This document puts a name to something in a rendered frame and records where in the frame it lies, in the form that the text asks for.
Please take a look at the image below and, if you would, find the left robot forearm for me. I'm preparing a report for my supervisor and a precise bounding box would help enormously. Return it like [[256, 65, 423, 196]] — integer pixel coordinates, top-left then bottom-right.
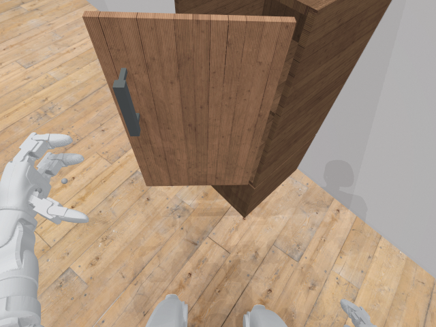
[[0, 208, 41, 327]]

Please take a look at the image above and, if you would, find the left robot hand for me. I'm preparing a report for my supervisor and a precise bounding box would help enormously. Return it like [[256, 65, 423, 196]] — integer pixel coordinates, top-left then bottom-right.
[[0, 132, 89, 225]]

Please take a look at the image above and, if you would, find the robot left thigh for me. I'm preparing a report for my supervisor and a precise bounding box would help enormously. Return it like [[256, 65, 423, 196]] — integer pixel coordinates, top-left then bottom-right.
[[145, 299, 188, 327]]

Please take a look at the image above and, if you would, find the right robot hand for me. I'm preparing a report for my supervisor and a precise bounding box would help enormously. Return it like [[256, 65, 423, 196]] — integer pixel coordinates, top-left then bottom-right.
[[341, 299, 377, 327]]

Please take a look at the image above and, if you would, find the cupboard door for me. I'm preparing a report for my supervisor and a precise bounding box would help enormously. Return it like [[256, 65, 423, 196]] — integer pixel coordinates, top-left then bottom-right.
[[82, 11, 296, 187]]

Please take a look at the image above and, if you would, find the robot left shin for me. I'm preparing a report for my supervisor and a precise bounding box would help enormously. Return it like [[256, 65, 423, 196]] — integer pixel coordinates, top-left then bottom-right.
[[165, 294, 179, 300]]

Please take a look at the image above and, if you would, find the handle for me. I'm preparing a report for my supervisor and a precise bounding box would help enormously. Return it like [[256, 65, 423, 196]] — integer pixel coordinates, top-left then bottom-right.
[[112, 68, 140, 136]]

